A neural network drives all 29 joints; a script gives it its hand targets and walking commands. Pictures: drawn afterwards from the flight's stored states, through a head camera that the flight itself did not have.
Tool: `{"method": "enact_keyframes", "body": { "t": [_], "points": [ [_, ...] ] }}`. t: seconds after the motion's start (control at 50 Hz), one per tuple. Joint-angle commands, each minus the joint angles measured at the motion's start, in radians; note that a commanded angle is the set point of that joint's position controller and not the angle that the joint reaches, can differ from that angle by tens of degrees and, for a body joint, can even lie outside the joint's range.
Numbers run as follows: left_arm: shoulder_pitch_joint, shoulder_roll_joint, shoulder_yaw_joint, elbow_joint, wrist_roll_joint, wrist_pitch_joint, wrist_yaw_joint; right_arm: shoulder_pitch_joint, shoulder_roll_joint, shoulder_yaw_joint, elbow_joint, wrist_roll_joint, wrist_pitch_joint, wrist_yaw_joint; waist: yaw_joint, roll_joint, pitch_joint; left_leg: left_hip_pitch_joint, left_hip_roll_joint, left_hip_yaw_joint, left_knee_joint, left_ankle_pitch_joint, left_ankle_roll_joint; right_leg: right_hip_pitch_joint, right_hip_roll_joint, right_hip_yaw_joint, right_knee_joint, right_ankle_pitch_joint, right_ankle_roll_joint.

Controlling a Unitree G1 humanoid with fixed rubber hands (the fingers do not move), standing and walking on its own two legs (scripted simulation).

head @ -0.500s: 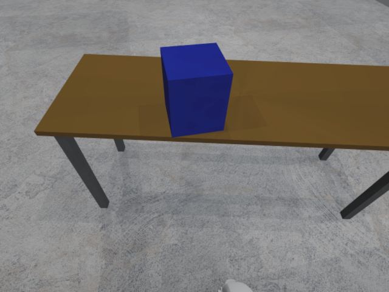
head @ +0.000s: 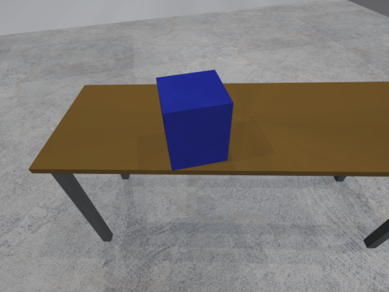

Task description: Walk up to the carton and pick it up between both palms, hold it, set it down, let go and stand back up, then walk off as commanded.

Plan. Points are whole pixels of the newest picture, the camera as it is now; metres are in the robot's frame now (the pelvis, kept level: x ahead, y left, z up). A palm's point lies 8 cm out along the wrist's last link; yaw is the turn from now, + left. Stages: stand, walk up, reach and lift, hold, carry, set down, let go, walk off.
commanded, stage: walk up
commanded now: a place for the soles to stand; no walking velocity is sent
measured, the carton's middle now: (193, 120) +0.60 -0.02 +0.01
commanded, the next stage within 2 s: none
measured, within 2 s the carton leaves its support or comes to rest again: neither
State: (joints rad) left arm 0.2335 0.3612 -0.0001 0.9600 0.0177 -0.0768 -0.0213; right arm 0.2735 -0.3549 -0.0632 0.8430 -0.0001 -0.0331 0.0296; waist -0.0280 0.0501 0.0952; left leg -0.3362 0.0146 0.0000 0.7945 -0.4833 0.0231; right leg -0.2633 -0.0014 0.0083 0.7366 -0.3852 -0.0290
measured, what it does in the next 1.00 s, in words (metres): walks ahead: right foot, then left foot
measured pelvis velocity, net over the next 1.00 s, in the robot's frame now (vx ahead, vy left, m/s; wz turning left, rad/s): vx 0.19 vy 0.04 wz -0.04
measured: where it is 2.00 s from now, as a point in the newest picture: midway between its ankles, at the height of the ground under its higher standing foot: outside the picture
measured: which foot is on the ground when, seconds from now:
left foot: down 0.00-0.40, up 0.42-0.76, down 0.78-1.00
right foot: down 0.00-0.02, up 0.04-0.36, down 0.38-0.80, up 0.82-1.00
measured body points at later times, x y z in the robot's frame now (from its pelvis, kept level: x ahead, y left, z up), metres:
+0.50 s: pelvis +0.11 -0.02 +0.00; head +0.12 -0.05 +0.45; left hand +0.18 +0.29 -0.10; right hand +0.15 -0.31 -0.15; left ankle +0.07 +0.12 -0.66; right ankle +0.16 -0.12 -0.71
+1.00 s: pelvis +0.19 +0.04 +0.01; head +0.23 +0.04 +0.46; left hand +0.25 +0.35 -0.12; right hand +0.24 -0.26 -0.11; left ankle +0.22 +0.13 -0.71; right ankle +0.21 -0.10 -0.68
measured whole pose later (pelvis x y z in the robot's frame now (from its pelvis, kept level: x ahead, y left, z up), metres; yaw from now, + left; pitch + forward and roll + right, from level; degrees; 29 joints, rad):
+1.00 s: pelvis +0.19 +0.04 +0.01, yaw -2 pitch -1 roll -2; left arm 0.25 0.38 0.00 0.96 0.01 -0.06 0.02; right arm 0.26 -0.36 -0.06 0.84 0.00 -0.02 0.02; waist -0.02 0.04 0.12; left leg -0.36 0.02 0.04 0.70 -0.33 0.04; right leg -0.46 0.02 0.02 0.93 -0.47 -0.02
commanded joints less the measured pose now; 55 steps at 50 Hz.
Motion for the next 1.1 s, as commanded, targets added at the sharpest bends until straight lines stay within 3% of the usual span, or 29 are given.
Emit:
{"method": "enact_keyframes", "body": {
  "t": [0.0,0.02,0.04,0.06,0.1,0.16,0.22,0.28,0.34,0.36,0.38,0.4,0.42,0.46,0.5,0.6,0.66,0.7,0.74,0.76,0.78,0.8,0.82,0.84,0.88,0.9,0.94,1.04,1.08],
  "points": [
    [-0.06,0.164,0.07,-0.132,-0.019,-0.005,0.012,0.324,-0.34,-0.127,0.043,-0.048,-0.059,-0.018,-0.127,0.25,-0.065,0.392,0.176,-0.364,-0.5,-0.042,0.024,-0.395,0.026,0.065,0.323,-0.01,-0.035],
    [-0.038,0.186,0.068,-0.129,-0.023,0.0,0.017,0.248,-0.382,-0.125,0.005,-0.028,-0.063,-0.016,-0.084,0.219,-0.037,0.38,0.34,-0.718,-0.644,-0.161,0.073,-0.556,0.113,0.054,0.408,-0.138,-0.006],
    [-0.07,0.276,0.091,-0.117,-0.019,0.004,0.023,0.171,-0.377,-0.117,-0.015,-0.008,-0.06,-0.012,-0.062,0.056,0.008,0.279,0.352,-0.708,-0.633,-0.217,0.095,-0.513,0.056,0.132,0.432,-0.104,-0.012],
    [-0.046,0.278,0.092,-0.102,-0.024,0.002,0.017,0.128,-0.359,-0.108,-0.032,-0.005,-0.064,-0.014,-0.035,0.019,0.034,0.292,0.323,-0.61,-0.59,-0.096,0.086,-0.515,0.021,0.115,0.423,-0.054,-0.011],
    [0.008,0.251,0.091,-0.085,-0.022,-0.005,0.011,0.131,-0.293,-0.093,-0.041,-0.009,-0.069,-0.02,-0.025,0.056,-0.059,0.403,0.253,-0.404,-0.48,0.316,0.085,-0.479,-0.005,0.086,0.348,-0.01,-0.005],
    [-0.018,0.223,0.08,-0.1,-0.021,-0.007,0.009,0.188,-0.27,-0.087,-0.041,-0.01,-0.058,-0.022,-0.047,0.078,-0.154,0.511,0.238,-0.285,-0.365,0.628,0.143,-0.468,-0.012,0.028,0.229,-0.042,0.006],
    [-0.082,0.211,0.068,-0.126,-0.016,-0.015,0.011,0.198,-0.291,-0.089,-0.056,-0.007,-0.046,-0.022,-0.063,0.094,-0.14,0.485,0.258,-0.265,-0.339,0.628,0.212,-0.473,-0.034,-0.027,0.117,-0.04,0.009],
    [-0.049,0.212,0.067,-0.114,-0.015,-0.03,0.012,0.132,-0.303,-0.088,-0.078,-0.002,-0.034,-0.017,-0.037,0.11,-0.134,0.357,0.246,-0.206,-0.29,0.595,0.207,-0.329,-0.016,-0.064,-0.017,0.029,0.007],
    [0.224,0.234,0.091,-0.017,-0.012,-0.043,0.031,0.016,-0.251,-0.065,-0.112,0.006,-0.014,-0.006,0.105,0.03,-0.231,0.128,0.136,-0.055,0.002,0.511,0.115,0.138,0.043,-0.108,-0.251,0.238,-0.003],
    [0.309,0.305,0.115,-0.007,-0.001,-0.046,0.044,0.03,-0.196,-0.046,-0.126,0.009,-0.014,-0.006,0.147,-0.094,-0.257,-0.063,0.071,-0.038,0.192,0.392,0.075,0.297,-0.047,0.106,-0.258,0.142,-0.044],
    [0.293,0.389,0.136,-0.031,0.005,-0.049,0.052,0.071,-0.151,-0.028,-0.139,0.007,-0.014,0.0,0.107,-0.279,-0.222,-0.348,-0.048,0.005,0.353,-0.075,0.023,0.399,-0.314,0.595,-0.348,0.003,-0.142],
    [0.238,0.433,0.142,-0.038,-0.017,-0.041,0.048,0.033,-0.266,-0.059,-0.121,-0.013,0.005,-0.014,0.11,-0.196,-0.156,-0.418,-0.022,-0.073,0.432,-0.193,0.027,0.268,-0.409,0.807,-0.468,-0.254,-0.247],
    [0.159,0.432,0.142,-0.052,-0.026,-0.038,0.047,0.015,-0.302,-0.068,-0.098,-0.019,0.012,-0.017,0.088,-0.131,-0.032,-0.425,0.026,-0.114,0.447,-0.135,0.028,0.13,-0.402,0.788,-0.515,-0.456,-0.252],
    [0.076,0.376,0.127,-0.074,-0.016,-0.033,0.046,-0.001,-0.288,-0.072,-0.082,-0.019,0.013,-0.002,0.052,-0.134,0.124,-0.391,0.074,-0.1,0.384,0.024,0.013,-0.031,-0.303,0.61,-0.522,-0.415,-0.211],
    [0.084,0.343,0.124,-0.073,-0.011,-0.037,0.039,0.018,-0.262,-0.076,-0.059,-0.022,0.013,0.013,0.041,-0.167,0.154,-0.309,0.073,-0.074,0.328,0.098,0.005,-0.101,-0.232,0.496,-0.522,-0.314,-0.166],
    [0.112,0.369,0.136,-0.083,-0.014,-0.041,0.037,-0.049,-0.262,-0.082,-0.069,-0.028,0.013,0.014,0.072,-0.172,0.13,-0.305,0.083,-0.045,0.209,0.065,-0.009,-0.022,-0.265,0.491,-0.456,-0.199,-0.221],
    [0.121,0.384,0.134,-0.083,-0.01,-0.036,0.041,-0.087,-0.261,-0.083,-0.079,-0.028,0.005,0.006,0.079,-0.174,0.11,-0.271,0.074,-0.033,0.125,-0.019,-0.005,0.004,-0.298,0.49,-0.383,0.008,-0.242],
    [0.091,0.375,0.123,-0.093,-0.011,-0.029,0.043,-0.07,-0.257,-0.085,-0.075,-0.024,-0.006,-0.003,0.061,-0.179,0.072,-0.183,0.053,-0.011,0.048,-0.021,-0.001,-0.009,-0.3,0.44,-0.302,0.241,-0.236],
    [-0.003,0.342,0.1,-0.113,-0.022,-0.017,0.044,0.054,-0.235,-0.086,-0.035,-0.02,-0.019,-0.013,-0.029,-0.155,0.0,0.072,0.019,0.033,-0.18,0.149,0.01,-0.101,-0.237,0.292,-0.135,0.454,-0.176],
    [-0.027,0.27,0.077,-0.125,-0.029,-0.01,0.047,0.146,-0.246,-0.093,-0.003,-0.027,-0.03,-0.023,-0.07,-0.073,-0.054,0.223,0.028,-0.033,-0.328,0.206,0.012,-0.16,-0.148,0.177,0.038,0.498,-0.11],
    [-0.008,0.166,0.049,-0.144,-0.037,-0.011,0.054,0.19,-0.323,-0.112,-0.002,-0.04,-0.036,-0.035,-0.08,0.19,-0.105,0.302,0.225,-0.356,-0.47,0.361,0.036,-0.254,-0.01,0.063,0.314,0.327,-0.02],
    [0.024,0.185,0.053,-0.121,-0.038,0.002,0.064,0.123,-0.366,-0.11,-0.02,-0.019,-0.034,-0.032,-0.033,0.161,-0.093,0.324,0.352,-0.557,-0.517,0.447,0.089,-0.387,0.095,0.033,0.307,-0.127,0.014],
    [0.007,0.256,0.074,-0.103,-0.03,0.014,0.069,0.092,-0.358,-0.105,-0.02,-0.005,-0.03,-0.027,-0.024,0.06,-0.069,0.258,0.351,-0.529,-0.485,0.453,0.108,-0.342,0.059,0.111,0.365,-0.163,0.003],
    [0.026,0.254,0.075,-0.097,-0.031,0.016,0.065,0.065,-0.327,-0.098,-0.031,-0.004,-0.032,-0.029,-0.007,0.038,-0.05,0.289,0.313,-0.445,-0.452,0.517,0.093,-0.358,0.042,0.107,0.368,-0.133,0.0],
    [0.058,0.232,0.072,-0.08,-0.026,0.014,0.058,0.043,-0.264,-0.085,-0.043,-0.006,-0.031,-0.039,-0.003,0.066,-0.097,0.359,0.246,-0.29,-0.376,0.7,0.069,-0.373,0.012,0.084,0.316,-0.089,-0.003],
    [0.072,0.217,0.069,-0.077,-0.026,0.014,0.056,0.051,-0.246,-0.077,-0.041,-0.005,-0.028,-0.044,-0.004,0.086,-0.126,0.379,0.234,-0.244,-0.335,0.823,0.074,-0.365,0.005,0.076,0.292,-0.074,0.0],
    [0.036,0.201,0.063,-0.081,-0.025,0.017,0.057,0.056,-0.24,-0.071,-0.041,-0.008,-0.021,-0.046,-0.015,0.088,-0.156,0.376,0.226,-0.202,-0.29,0.891,0.106,-0.335,0.01,0.049,0.23,-0.082,0.011],
    [0.033,0.203,0.059,-0.061,-0.02,0.008,0.064,-0.033,-0.262,-0.061,-0.055,-0.002,-0.005,-0.044,0.011,0.099,-0.134,0.179,0.244,-0.165,-0.257,0.753,0.162,-0.175,-0.006,-0.03,0.066,-0.016,0.008],
    [0.073,0.202,0.062,-0.033,-0.013,0.0,0.062,-0.095,-0.262,-0.058,-0.07,0.004,0.006,-0.037,0.044,0.074,-0.133,0.085,0.205,-0.113,-0.205,0.531,0.141,-0.045,0.016,-0.062,-0.093,0.118,0.007]
  ]
}}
